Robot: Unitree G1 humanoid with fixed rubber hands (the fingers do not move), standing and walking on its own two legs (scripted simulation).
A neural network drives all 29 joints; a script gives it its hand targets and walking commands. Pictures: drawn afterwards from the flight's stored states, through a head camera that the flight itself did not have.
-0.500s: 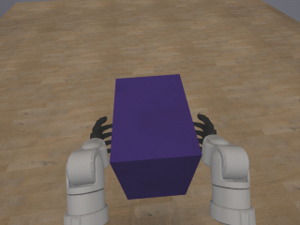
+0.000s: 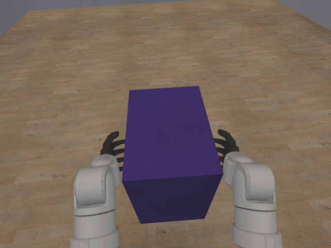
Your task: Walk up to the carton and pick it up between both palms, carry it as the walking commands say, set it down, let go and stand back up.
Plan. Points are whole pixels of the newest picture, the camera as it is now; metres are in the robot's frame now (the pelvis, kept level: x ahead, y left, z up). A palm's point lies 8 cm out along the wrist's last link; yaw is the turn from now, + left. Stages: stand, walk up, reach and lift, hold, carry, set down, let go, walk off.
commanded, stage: carry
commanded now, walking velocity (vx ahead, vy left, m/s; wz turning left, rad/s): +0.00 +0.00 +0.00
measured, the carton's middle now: (168, 157) +0.35 +0.00 +0.03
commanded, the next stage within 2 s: none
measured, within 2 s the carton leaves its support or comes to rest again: neither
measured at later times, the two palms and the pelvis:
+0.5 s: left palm (133, 169) +0.28 +0.08 +0.09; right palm (254, 168) +0.28 -0.19 +0.08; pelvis -0.02 -0.05 +0.01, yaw +0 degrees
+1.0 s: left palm (113, 189) +0.25 +0.12 +0.07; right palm (236, 185) +0.25 -0.14 +0.07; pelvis -0.05 -0.01 +0.00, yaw -2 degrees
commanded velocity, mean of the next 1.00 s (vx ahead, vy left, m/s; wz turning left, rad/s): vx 0.00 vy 0.00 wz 0.00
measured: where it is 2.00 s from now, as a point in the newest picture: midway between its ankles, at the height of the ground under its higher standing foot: outside the picture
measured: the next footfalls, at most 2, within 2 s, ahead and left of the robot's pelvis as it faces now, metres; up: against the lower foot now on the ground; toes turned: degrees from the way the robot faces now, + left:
right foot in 0.22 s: +0.07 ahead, -0.11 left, +0.00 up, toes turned -10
left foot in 0.74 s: +0.00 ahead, +0.10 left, +0.00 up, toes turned -1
